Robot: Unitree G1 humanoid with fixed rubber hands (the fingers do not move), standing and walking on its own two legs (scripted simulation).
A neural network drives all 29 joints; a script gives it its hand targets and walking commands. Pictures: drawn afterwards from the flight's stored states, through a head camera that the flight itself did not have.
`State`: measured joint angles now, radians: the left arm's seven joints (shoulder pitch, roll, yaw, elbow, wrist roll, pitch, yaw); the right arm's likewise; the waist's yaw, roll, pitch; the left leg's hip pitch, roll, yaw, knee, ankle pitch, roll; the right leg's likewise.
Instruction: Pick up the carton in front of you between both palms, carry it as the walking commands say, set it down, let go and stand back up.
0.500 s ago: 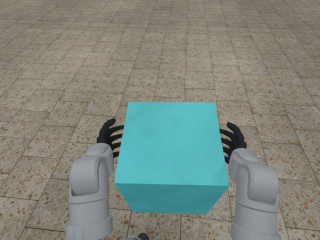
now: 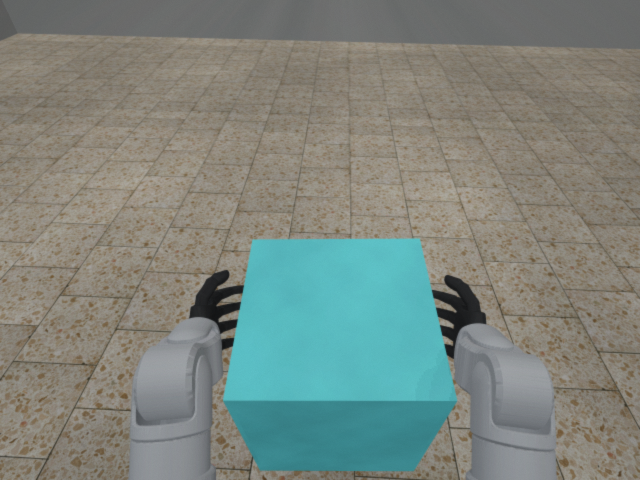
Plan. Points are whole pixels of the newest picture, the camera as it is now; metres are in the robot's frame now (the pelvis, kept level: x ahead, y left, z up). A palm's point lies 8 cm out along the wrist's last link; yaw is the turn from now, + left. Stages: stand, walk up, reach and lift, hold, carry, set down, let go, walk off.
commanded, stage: carry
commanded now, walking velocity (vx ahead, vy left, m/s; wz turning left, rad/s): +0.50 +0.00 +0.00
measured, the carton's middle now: (336, 359) +0.27 +0.00 +0.02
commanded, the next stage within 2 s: none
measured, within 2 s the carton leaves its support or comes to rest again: neither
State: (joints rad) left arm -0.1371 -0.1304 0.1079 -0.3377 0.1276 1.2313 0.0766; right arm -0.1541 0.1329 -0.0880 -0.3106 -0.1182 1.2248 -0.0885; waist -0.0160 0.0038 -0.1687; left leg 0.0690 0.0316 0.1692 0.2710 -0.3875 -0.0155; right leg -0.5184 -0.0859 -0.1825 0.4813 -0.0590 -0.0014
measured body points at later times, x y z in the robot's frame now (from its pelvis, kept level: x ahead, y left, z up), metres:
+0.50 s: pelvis +0.32 +0.01 -0.01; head +0.30 +0.02 +0.44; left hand +0.59 +0.17 +0.09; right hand +0.60 -0.13 +0.10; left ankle +0.45 +0.12 -0.73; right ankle +0.16 -0.11 -0.73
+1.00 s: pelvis +0.65 +0.00 -0.01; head +0.63 +0.00 +0.44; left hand +0.92 +0.16 +0.08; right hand +0.93 -0.14 +0.08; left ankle +0.46 +0.11 -0.72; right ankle +0.78 -0.08 -0.74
